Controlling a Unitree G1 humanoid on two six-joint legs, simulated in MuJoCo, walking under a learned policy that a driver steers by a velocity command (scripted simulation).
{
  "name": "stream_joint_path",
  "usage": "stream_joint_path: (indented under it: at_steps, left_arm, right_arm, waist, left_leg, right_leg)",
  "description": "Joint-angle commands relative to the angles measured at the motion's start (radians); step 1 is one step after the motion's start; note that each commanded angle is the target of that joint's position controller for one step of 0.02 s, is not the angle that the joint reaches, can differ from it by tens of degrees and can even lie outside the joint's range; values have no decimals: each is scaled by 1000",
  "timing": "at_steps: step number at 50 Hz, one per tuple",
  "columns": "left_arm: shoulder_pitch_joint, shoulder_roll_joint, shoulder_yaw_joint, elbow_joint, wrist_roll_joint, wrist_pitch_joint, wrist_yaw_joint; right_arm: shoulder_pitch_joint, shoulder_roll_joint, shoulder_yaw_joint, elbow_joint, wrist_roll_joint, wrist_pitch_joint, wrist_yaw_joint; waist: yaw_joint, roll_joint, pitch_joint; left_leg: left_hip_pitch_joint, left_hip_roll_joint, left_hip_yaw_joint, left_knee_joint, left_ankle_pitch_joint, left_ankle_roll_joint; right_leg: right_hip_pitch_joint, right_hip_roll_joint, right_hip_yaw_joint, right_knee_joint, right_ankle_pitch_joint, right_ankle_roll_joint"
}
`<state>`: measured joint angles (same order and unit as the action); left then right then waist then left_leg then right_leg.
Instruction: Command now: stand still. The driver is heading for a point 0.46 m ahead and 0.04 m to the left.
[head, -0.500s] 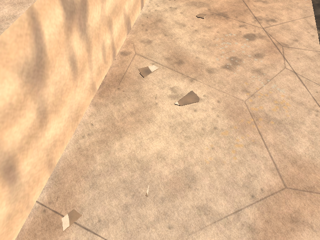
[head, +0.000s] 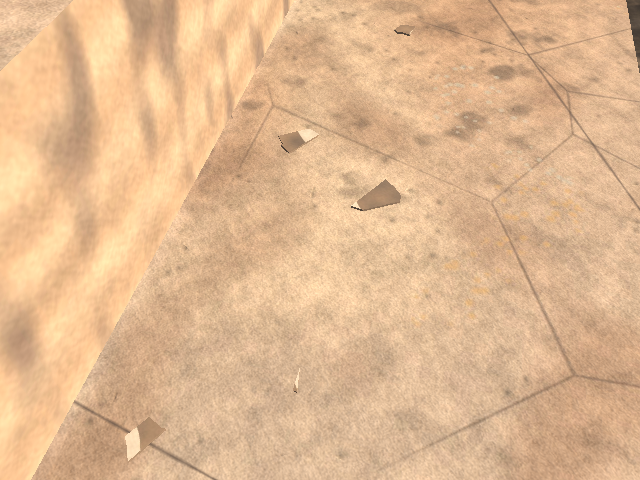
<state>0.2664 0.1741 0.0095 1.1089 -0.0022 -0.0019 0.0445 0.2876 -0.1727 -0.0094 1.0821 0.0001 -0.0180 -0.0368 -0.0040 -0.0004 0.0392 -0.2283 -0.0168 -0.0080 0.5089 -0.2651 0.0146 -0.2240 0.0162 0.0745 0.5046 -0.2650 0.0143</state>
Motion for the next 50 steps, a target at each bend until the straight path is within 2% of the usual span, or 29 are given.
stream_joint_path:
  at_steps: [1,3,4,6,8,10,11,13,15,16,17,18,19,20,21,23,24,29,34,36,37,38,39,40,41,42,44,47,50]
  left_arm:
    - [62,86,12,-14,0,-5,3]
    - [65,85,12,-14,0,-5,3]
    - [87,70,8,-3,1,-4,3]
    - [89,87,15,-6,-9,-4,6]
    - [51,78,14,-36,-11,-25,2]
    - [22,44,7,-60,-16,-58,-12]
    - [11,55,11,-66,-18,-69,-19]
    - [51,46,14,-61,-25,-84,-28]
    - [177,46,25,-6,-22,-90,-29]
    - [265,80,39,23,-15,-88,-28]
    - [404,164,62,42,-17,-89,-25]
    - [461,243,73,38,-7,-103,-40]
    - [370,177,52,16,1,-117,-43]
    - [292,135,39,-14,-3,-125,-47]
    - [238,132,34,-34,-6,-125,-55]
    - [227,88,18,-46,-3,-111,-57]
    - [257,80,14,-40,2,-103,-53]
    - [291,146,20,-63,7,-87,-23]
    - [319,176,36,-55,-15,-89,-19]
    - [290,194,45,-64,-12,-82,-19]
    - [275,208,51,-69,-6,-75,-19]
    - [255,202,50,-76,3,-64,-19]
    - [239,188,41,-99,13,-63,-21]
    - [364,54,5,-112,13,-81,-34]
    - [380,62,6,-77,0,-112,-43]
    - [291,141,31,-103,-24,-123,-46]
    - [169,158,42,-131,-18,-113,-26]
    - [226,83,43,-122,-5,-64,-9]
    - [172,83,45,-158,7,-42,3]
  right_arm:
    - [67,-88,-13,-16,0,-5,-2]
    - [69,-87,-13,-16,0,-5,-2]
    - [88,-75,-10,-5,-1,-4,-3]
    - [93,-119,-25,-7,12,1,-9]
    - [124,-153,-37,-14,22,-12,-8]
    - [165,-203,-58,-11,26,-30,-2]
    - [149,-206,-61,-22,23,-35,0]
    - [67,-199,-59,-59,26,-41,8]
    - [-21,-192,-58,-93,45,-36,13]
    - [-39,-166,-51,-106,43,-40,13]
    - [-54,-96,-33,-127,35,-54,20]
    - [-61,-78,-29,-159,41,-76,20]
    - [-72,-113,-35,-162,51,-89,25]
    - [-64,-120,-35,-159,51,-98,35]
    - [-60,-127,-40,-152,38,-104,38]
    - [-89,-152,-54,-155,22,-106,46]
    - [-98,-135,-52,-156,22,-101,52]
    - [-334,-74,-19,-254,23,-91,63]
    - [-436,-116,-17,-313,35,-94,83]
    - [-389,-154,-32,-315,31,-101,89]
    - [-314,-183,-47,-299,30,-102,86]
    - [-146,-223,-71,-250,29,-100,80]
    - [29,-272,-87,-208,21,-96,68]
    - [151,-370,-108,-183,-18,-89,61]
    - [130,-306,-86,-174,-17,-80,62]
    - [16,-257,-68,-191,-9,-75,64]
    - [-143,-165,-40,-216,1,-81,72]
    - [-159,-144,-30,-187,-22,-97,81]
    - [-170,-166,-27,-168,-33,-101,67]
  waist:
    - [0,3,22]
    - [0,3,23]
    - [1,8,-3]
    - [-4,39,40]
    - [-24,91,103]
    - [-36,183,103]
    - [-29,164,115]
    - [23,150,119]
    - [89,115,112]
    - [114,31,81]
    - [147,-206,15]
    - [146,-327,25]
    - [94,-175,89]
    - [60,-104,107]
    - [39,-69,93]
    - [31,-69,75]
    - [36,-87,62]
    - [80,-75,100]
    - [67,-100,127]
    - [16,-115,70]
    - [-29,-141,2]
    - [-113,-146,-96]
    - [-181,-134,-216]
    - [-130,146,-417]
    - [-117,212,-525]
    - [-83,170,-344]
    - [-15,14,-145]
    - [58,50,-109]
    - [84,74,-103]
  left_leg:
    - [-14,32,-30,-104,65,20]
    - [-14,32,-30,-104,65,20]
    - [-4,25,-25,-117,-41,22]
    - [-44,28,-53,-131,-369,58]
    - [-57,124,-197,-204,-562,125]
    - [-17,293,-433,-322,-610,214]
    - [-57,335,-487,-351,-584,238]
    - [-124,310,-411,-340,-500,207]
    - [-266,178,-215,-226,-372,133]
    - [-328,113,-130,-65,-267,98]
    - [-453,13,25,289,-164,44]
    - [-623,-33,3,523,-273,46]
    - [-692,37,-67,680,-227,66]
    - [-726,75,-82,720,-115,82]
    - [-713,102,-68,699,-28,86]
    - [-653,134,-38,611,71,69]
    - [-629,131,-12,584,99,56]
    - [-520,87,60,240,255,9]
    - [-428,60,56,56,287,45]
    - [-331,29,65,28,244,78]
    - [-221,-4,86,39,215,96]
    - [-18,-38,103,27,232,123]
    - [289,67,-3,57,322,165]
    - [707,377,-467,20,378,349]
    - [681,452,-711,-138,497,386]
    - [495,402,-522,-144,578,327]
    - [162,308,-234,-186,727,259]
    - [-65,241,-90,-261,778,242]
    - [-110,220,-24,-275,817,252]
  right_leg:
    - [-26,-12,-2,-82,106,-28]
    - [-26,-12,-2,-82,106,-28]
    - [-14,0,-15,-83,18,-29]
    - [-81,40,-54,-26,-271,-50]
    - [-199,29,-58,54,-339,-71]
    - [-254,14,-103,235,-178,-68]
    - [-247,-16,-87,291,-158,-79]
    - [-163,-35,-92,214,-207,-107]
    - [126,15,-136,-34,-77,-106]
    - [236,-30,-45,-82,-63,-106]
    - [365,-232,275,-241,-206,-173]
    - [381,-401,632,-363,-320,-292]
    - [327,-418,634,-358,-340,-303]
    - [312,-374,515,-351,-288,-269]
    - [301,-328,407,-357,-184,-235]
    - [280,-258,229,-365,75,-183]
    - [277,-233,167,-364,178,-176]
    - [161,-188,39,-407,303,-182]
    - [238,-247,13,-400,360,-179]
    - [312,-264,-8,-303,627,-155]
    - [334,-261,-22,-202,832,-142]
    - [305,-219,-54,-3,981,-113]
    - [113,-175,-62,247,834,-73]
    - [-292,14,-88,706,238,5]
    - [-347,78,86,900,-315,0]
    - [-396,8,81,946,-285,-7]
    - [-352,-83,-2,836,-179,-5]
    - [-178,-113,-18,701,-106,-9]
    - [-167,-121,-18,493,-14,6]
